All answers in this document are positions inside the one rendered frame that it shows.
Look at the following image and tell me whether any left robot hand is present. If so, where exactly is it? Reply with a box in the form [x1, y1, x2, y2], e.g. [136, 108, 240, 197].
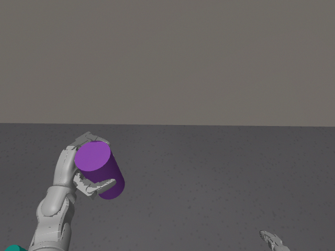
[53, 131, 116, 201]

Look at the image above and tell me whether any left robot arm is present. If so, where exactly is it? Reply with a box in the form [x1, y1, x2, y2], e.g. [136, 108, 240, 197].
[28, 185, 77, 251]

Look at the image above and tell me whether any right robot hand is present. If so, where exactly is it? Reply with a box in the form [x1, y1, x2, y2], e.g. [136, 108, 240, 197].
[259, 230, 290, 251]

